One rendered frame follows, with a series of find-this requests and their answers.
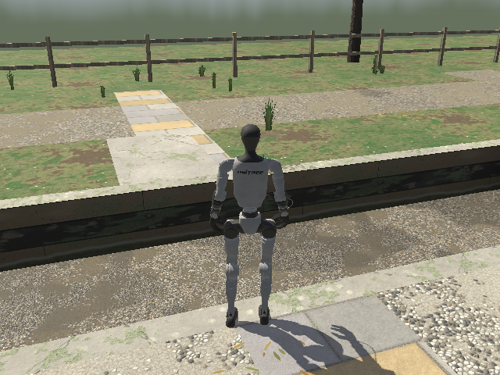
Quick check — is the right robot hand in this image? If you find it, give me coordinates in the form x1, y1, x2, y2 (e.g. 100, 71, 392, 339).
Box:
272, 213, 289, 229

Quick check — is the robot left shin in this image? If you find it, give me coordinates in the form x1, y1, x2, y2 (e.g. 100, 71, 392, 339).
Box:
226, 264, 238, 316

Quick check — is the right robot forearm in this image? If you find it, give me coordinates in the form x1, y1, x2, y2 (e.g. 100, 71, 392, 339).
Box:
277, 190, 288, 216

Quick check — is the left robot forearm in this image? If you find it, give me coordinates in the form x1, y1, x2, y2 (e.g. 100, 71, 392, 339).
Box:
210, 190, 223, 219

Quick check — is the left robot hand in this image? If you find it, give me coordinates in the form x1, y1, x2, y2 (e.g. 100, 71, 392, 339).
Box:
209, 216, 227, 232

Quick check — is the right robot foot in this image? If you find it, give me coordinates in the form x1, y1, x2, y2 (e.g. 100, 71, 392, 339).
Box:
259, 305, 270, 325

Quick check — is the left robot upper arm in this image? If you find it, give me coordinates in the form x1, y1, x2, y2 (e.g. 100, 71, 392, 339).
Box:
214, 158, 234, 202

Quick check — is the right robot upper arm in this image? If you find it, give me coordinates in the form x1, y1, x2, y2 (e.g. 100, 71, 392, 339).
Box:
266, 158, 286, 202

